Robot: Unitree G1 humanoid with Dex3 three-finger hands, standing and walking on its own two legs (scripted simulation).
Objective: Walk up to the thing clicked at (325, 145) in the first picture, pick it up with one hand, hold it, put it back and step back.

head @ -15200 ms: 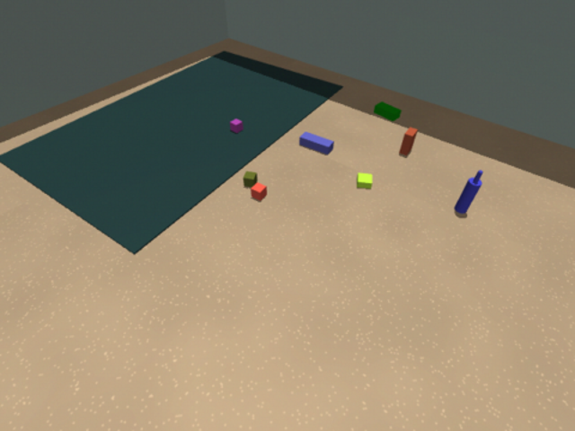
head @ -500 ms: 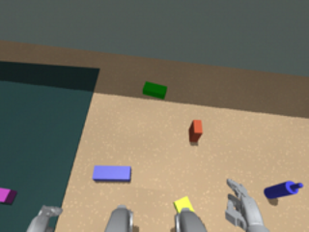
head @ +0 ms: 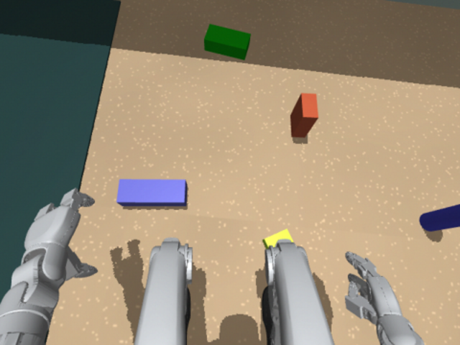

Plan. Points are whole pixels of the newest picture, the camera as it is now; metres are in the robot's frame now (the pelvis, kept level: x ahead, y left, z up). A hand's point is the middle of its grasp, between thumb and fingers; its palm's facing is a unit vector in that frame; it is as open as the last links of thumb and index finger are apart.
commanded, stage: rise first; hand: left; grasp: from above
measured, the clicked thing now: (153, 193) +0.48 +0.24 -0.45
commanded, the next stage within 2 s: none
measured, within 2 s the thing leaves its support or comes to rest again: neither
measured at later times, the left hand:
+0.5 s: hand (102, 215) +0.37 +0.31 -0.25, palm faces -0.46 -0.13 -0.88, open 14.2 cm
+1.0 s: hand (115, 203) +0.41 +0.30 -0.30, palm faces -0.46 -0.02 -0.89, open 14.2 cm
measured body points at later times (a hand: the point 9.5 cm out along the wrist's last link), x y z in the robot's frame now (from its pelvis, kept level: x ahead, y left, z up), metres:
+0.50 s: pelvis -0.03 +0.01 -0.12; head +0.17 +0.05 +0.28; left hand +0.39 +0.31 -0.20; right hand +0.05 -0.28 -0.23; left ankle +0.07 +0.14 -0.44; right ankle +0.07 -0.14 -0.44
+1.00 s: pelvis -0.02 +0.02 -0.14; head +0.20 +0.08 +0.25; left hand +0.43 +0.30 -0.25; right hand +0.06 -0.26 -0.26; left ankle +0.07 +0.14 -0.44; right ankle +0.07 -0.14 -0.44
